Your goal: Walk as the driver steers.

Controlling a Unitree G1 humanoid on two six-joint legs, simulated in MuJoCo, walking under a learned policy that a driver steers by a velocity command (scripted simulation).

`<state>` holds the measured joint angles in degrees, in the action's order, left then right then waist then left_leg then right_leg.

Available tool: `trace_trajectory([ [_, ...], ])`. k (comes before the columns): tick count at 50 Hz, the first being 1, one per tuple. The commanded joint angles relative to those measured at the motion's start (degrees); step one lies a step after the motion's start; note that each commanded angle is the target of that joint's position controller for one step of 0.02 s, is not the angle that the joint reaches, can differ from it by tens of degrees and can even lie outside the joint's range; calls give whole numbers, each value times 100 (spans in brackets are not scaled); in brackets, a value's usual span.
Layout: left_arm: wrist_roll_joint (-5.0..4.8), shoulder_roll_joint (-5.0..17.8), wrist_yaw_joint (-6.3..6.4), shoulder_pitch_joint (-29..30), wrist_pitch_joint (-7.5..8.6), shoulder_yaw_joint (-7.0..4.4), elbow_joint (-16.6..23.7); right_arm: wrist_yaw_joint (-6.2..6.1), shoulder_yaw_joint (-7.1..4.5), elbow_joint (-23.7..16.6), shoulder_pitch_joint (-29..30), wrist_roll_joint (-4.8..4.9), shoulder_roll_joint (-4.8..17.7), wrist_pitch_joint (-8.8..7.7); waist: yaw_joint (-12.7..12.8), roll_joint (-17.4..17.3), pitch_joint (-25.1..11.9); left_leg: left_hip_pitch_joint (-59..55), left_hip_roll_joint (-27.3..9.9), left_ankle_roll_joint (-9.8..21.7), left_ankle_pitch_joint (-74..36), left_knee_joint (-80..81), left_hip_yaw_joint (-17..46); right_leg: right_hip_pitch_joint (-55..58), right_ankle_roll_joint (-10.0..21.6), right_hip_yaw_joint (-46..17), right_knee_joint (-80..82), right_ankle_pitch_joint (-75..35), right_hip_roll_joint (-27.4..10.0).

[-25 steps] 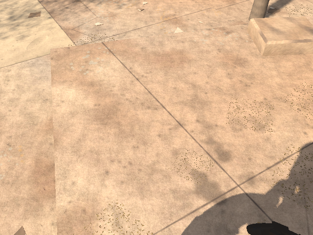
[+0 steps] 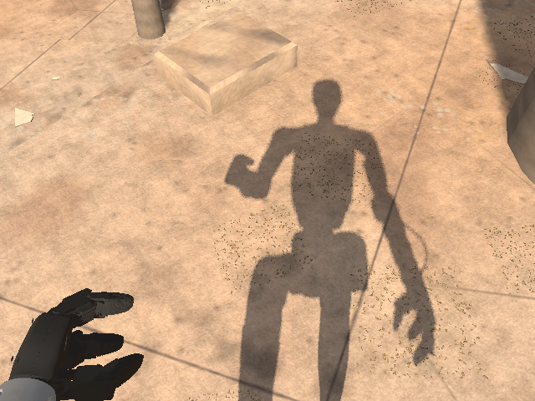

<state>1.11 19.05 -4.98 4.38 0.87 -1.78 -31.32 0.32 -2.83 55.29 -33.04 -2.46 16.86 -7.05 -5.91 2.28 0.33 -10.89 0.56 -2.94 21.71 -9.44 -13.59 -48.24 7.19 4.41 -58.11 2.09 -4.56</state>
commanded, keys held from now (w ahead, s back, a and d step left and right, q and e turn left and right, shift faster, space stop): w+e+shift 0.02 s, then q+shift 0.98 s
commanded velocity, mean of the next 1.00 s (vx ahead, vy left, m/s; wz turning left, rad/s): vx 0.26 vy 0.00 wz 0.49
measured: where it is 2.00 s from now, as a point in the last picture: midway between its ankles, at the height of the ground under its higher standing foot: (265, 387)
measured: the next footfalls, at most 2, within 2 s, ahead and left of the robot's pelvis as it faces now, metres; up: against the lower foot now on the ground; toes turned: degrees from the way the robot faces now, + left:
right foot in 0.12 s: +0.32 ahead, -0.06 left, +0.00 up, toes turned -10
left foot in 0.56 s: +0.54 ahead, +0.09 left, +0.00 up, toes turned +10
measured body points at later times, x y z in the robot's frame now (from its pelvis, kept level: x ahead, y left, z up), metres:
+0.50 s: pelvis +0.36 -0.01 +0.01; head +0.40 +0.00 +0.46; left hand +0.48 +0.28 -0.10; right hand +0.51 -0.27 -0.10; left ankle +0.51 +0.11 -0.68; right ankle +0.28 -0.05 -0.72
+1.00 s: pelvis +0.50 -0.03 +0.01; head +0.54 -0.01 +0.46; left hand +0.52 +0.30 -0.08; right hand +0.81 -0.19 -0.06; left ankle +0.50 +0.08 -0.72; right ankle +0.62 -0.12 -0.72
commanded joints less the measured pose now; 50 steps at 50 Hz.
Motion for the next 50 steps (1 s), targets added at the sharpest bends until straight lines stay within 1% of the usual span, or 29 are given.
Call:
trace_trajectory([
  [1,44,-99,-53,466,33,138,384,-78,-33,-426,415,-8,601,-103,454,-455,888,1046,-1152,141,-6070,316,-292,1054,272,793,1024,-49,405],
  [2,70,-90,-37,174,39,138,195,-185,-38,-471,344,28,703,-64,576,-621,467,973,-1178,147,-7857,-181,-260,1835,305,876,1143,15,800],
  [3,210,-28,-26,-367,90,120,43,-254,-75,-477,331,52,979,8,984,-725,366,1280,-1357,139,-8896,-1076,-128,2679,319,877,1416,322,1064],
  [4,241,101,46,-1491,130,37,-355,-297,-116,-524,527,103,1206,105,1538,-883,-47,1618,-1559,194,-9100,-2325,60,3931,437,494,1759,375,1193],
  [5,236,259,190,-2789,209,-80,-866,-265,-91,-601,844,168,1196,141,2114,-955,-426,2115,-1432,297,-7903,-3771,50,5316,641,-251,2772,-761,874],
  [6,261,845,360,-2806,227,-258,-1085,-193,-32,-758,729,168,633,178,1634,-77,-790,3452,-439,280,-1250,-5971,23,6708,697,-1230,2426,-2861,-206],
  [7,243,1213,406,-2764,260,-331,-813,-263,85,-912,-240,421,171,227,1017,534,-2469,4357,-145,304,1443,-8312,1202,8267,1225,-2966,1323,-7954,-2088],
  [8,37,1136,448,-2832,195,-377,-697,-144,-42,-917,195,526,940,-44,1618,201,-3749,4703,95,268,1295,-8595,2854,8456,1701,-3688,2475,-6256,-2079],
  [9,65,1047,399,-2342,234,-374,-730,-155,-131,-1006,546,725,963,-41,1290,-515,-2853,4789,-155,182,987,-8302,2608,7418,1783,-3171,2975,-4567,-1989],
  [10,-60,709,381,-1707,336,-294,-755,-207,-136,-1040,858,646,841,31,882,-1136,-1700,4853,-545,55,518,-7705,2235,5996,1478,-2568,3417,-3494,-1749],
  [11,-120,284,402,-1262,435,-159,-761,-272,-175,-914,856,591,737,193,568,-1187,-1050,4562,-750,-60,310,-7387,2063,4952,1265,-2013,3749,-3189,-1528],
  [13,-78,-24,355,-966,546,-104,-900,-301,-212,-751,511,532,409,448,233,-598,-499,3727,-922,-134,-63,-6815,1925,3502,801,-966,4183,-3172,-1130],
  [16,55,-52,458,-726,575,-107,-1036,-298,-210,-1100,1046,512,107,520,137,93,-1,3799,-730,-106,-819,-5867,1569,2698,432,174,4535,-3476,-565],
  [19,-35,-4,714,-575,403,-133,-993,-172,-172,-1259,1359,413,23,476,229,227,-155,3788,-574,-24,-2220,-4311,1170,3206,120,844,4334,-3015,-202],
  [22,-128,237,860,-826,216,-205,-1026,47,-144,-1502,1812,328,29,528,509,101,-291,3998,-476,93,-2675,-3315,966,4074,114,826,3963,-2999,-589],
  [25,-207,439,885,-778,30,-294,-963,251,-256,-1731,1761,294,406,603,414,216,-367,3918,-260,407,-1871,-3053,714,4577,80,827,3151,-3740,-919],
  [27,-263,470,896,-652,-69,-330,-857,257,-389,-1739,1235,326,717,596,110,242,-544,3320,82,748,-1464,-2607,586,4587,-90,875,1995,-4225,-888],
  [28,-280,442,861,-570,-106,-321,-805,194,-497,-1643,588,324,916,559,-288,-91,-769,2332,174,1046,-2132,-1921,850,4064,-316,879,799,-3460,-666],
  [29,-97,33,764,-788,-69,-226,-686,73,-616,-1717,719,306,1440,524,86,-1456,-686,1479,-609,1449,-5392,-2009,2260,2763,-665,794,-565,987,153],
  [30,36,-32,663,-1261,-45,-190,-528,63,-635,-2044,1009,65,1717,485,528,-2218,-1458,231,-1656,2899,-5473,-1661,5188,927,-1080,-113,-2585,3786,1451],
  [31,-69,368,537,-1256,59,-235,-586,111,-592,-2321,1414,65,1525,470,349,-1299,-2126,131,-1887,2866,-3967,-1154,5657,803,-958,-1419,-2873,3430,1135],
  [32,-169,491,490,-841,97,-276,-477,96,-530,-2451,1801,200,1266,477,429,-721,-1527,645,-1683,2569,-3163,-1018,5154,663,-876,-1426,-2625,2980,982],
  [33,-75,423,519,-655,78,-286,-498,61,-472,-2501,2047,363,1018,525,602,-10,-924,1351,-1392,2218,-2690,-962,4627,602,-880,-1363,-2134,2648,774],
  [34,-3,395,562,-545,43,-290,-454,-9,-458,-2556,2167,435,944,577,670,29,-750,1860,-1247,2077,-2589,-976,4348,771,-893,-1375,-1635,2454,638],
  [37,-86,51,562,-451,0,-251,-492,-164,-502,-2674,2198,344,907,737,735,-225,-724,2328,-616,1707,-2833,-1032,3775,1474,-1030,-1168,-62,2259,747],
  [41,-163,-47,620,-429,-2,-226,-613,-330,-604,-2720,2096,347,1071,903,584,-679,-1065,2190,-511,1511,-2670,-1238,3910,1770,-1198,-1252,994,1668,899],
  [48,-182,241,554,-578,137,-386,-736,-267,-581,-2921,2439,363,994,1053,487,-1393,-836,2436,-261,1153,-1668,-1510,4570,2698,-986,-1323,2676,1313,930],
  [49,-175,298,536,-828,168,-434,-824,-255,-561,-2968,2593,400,967,1061,638,-1359,-824,2613,-119,1035,-1499,-1702,4552,3161,-903,-1256,3352,853,841],
  [50,-134,483,544,-1042,165,-510,-892,-241,-500,-3002,2541,403,803,1066,647,-1011,-923,3044,162,841,-542,-2190,4326,3877,-693,-1547,3817,463,277],
])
